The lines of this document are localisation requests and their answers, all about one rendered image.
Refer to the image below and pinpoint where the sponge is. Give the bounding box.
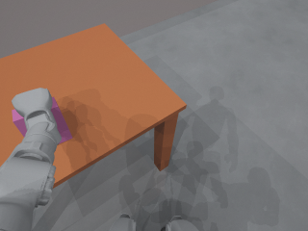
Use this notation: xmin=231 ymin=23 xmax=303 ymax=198
xmin=12 ymin=96 xmax=72 ymax=144

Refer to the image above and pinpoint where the left robot hand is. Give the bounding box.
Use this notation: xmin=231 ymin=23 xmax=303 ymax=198
xmin=12 ymin=88 xmax=53 ymax=117

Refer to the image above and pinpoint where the table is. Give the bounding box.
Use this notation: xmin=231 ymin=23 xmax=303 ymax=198
xmin=0 ymin=23 xmax=187 ymax=189

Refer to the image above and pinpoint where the robot left upper arm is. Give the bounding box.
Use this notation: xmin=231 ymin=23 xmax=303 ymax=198
xmin=0 ymin=156 xmax=56 ymax=231

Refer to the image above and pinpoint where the robot shin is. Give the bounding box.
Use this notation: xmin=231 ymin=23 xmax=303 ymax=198
xmin=119 ymin=214 xmax=130 ymax=218
xmin=170 ymin=216 xmax=182 ymax=222

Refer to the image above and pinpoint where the robot left forearm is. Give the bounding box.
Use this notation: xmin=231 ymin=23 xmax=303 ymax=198
xmin=0 ymin=108 xmax=62 ymax=178

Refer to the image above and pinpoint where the left robot shin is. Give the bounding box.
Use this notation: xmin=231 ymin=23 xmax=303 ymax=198
xmin=119 ymin=214 xmax=130 ymax=218

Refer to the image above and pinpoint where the right robot shin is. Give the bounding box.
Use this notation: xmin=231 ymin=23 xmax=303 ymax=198
xmin=170 ymin=216 xmax=182 ymax=222

